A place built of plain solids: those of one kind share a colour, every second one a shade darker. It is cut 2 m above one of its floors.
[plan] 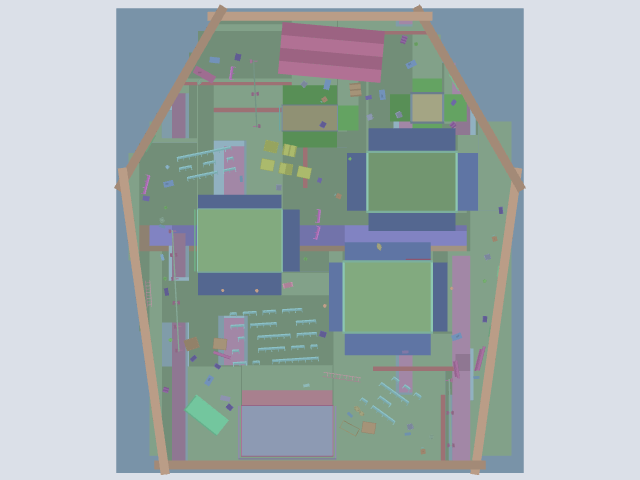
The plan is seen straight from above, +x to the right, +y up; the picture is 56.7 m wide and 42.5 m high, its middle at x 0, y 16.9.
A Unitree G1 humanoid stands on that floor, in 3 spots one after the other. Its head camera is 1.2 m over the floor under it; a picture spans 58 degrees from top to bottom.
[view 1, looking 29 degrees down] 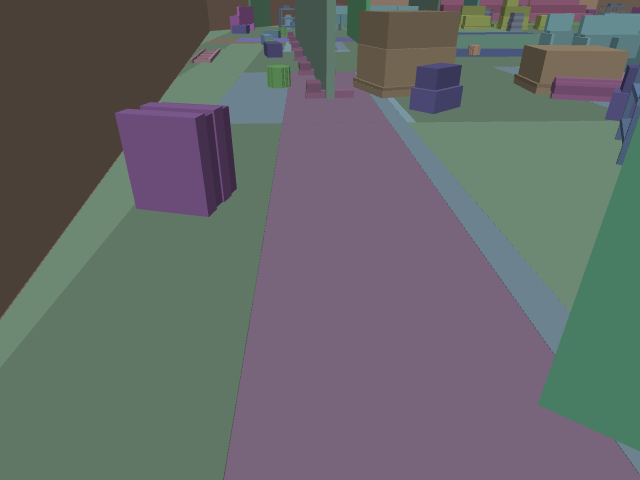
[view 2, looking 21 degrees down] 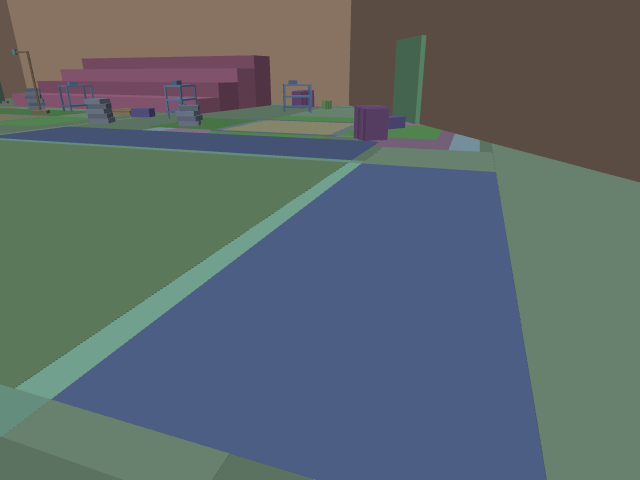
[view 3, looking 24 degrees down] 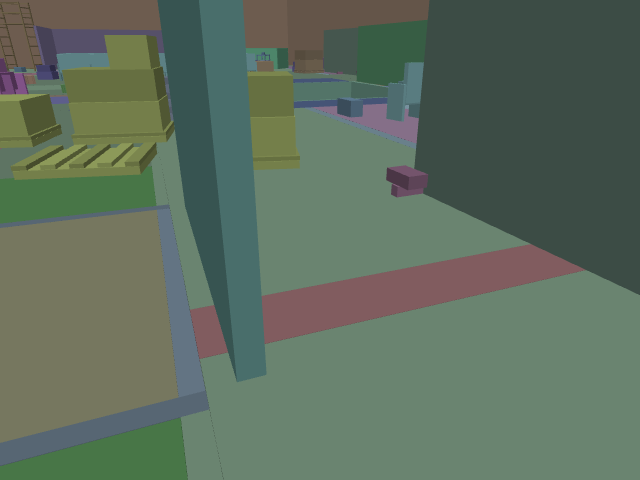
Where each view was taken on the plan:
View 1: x -12.85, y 0.85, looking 88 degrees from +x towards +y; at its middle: floor_aisle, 2.48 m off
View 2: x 13.65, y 18.55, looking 109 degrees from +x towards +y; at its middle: floor_apron_bay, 3.35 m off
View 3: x -3.35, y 30.15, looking -111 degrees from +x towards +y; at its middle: floor_ground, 2.95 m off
